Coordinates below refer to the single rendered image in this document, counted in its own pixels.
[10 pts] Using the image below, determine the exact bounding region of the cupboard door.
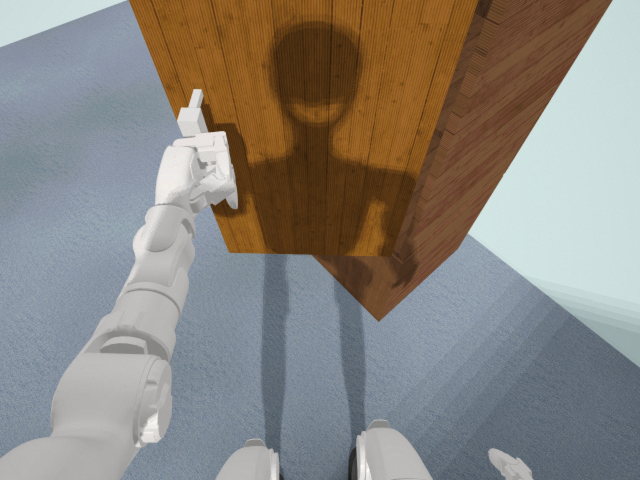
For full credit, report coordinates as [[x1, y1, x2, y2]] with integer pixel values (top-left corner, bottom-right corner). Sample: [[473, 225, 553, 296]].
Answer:
[[129, 0, 478, 257]]

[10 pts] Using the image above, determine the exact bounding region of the left robot hand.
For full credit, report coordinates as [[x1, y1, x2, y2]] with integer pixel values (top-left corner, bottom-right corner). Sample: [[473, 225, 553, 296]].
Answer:
[[155, 131, 238, 221]]

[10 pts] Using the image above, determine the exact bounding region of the right robot hand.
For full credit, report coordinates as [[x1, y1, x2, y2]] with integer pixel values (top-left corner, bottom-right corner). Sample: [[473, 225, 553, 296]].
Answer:
[[488, 448, 533, 480]]

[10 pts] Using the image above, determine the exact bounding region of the robot left shin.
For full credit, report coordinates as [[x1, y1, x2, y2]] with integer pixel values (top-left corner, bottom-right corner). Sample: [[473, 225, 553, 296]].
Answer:
[[245, 439, 267, 448]]

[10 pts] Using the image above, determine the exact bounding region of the robot left upper arm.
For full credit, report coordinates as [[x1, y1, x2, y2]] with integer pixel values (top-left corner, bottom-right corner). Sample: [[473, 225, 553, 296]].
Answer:
[[0, 353, 172, 480]]

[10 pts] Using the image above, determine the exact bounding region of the handle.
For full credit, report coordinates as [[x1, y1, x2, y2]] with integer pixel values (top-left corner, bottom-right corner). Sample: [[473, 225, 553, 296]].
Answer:
[[177, 89, 216, 169]]

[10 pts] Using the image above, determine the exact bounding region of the left robot forearm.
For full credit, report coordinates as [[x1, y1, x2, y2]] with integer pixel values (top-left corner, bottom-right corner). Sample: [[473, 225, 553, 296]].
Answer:
[[50, 205, 196, 432]]

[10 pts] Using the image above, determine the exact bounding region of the robot left thigh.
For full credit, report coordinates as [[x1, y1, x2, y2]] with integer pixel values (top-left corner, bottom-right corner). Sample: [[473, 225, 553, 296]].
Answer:
[[215, 446, 279, 480]]

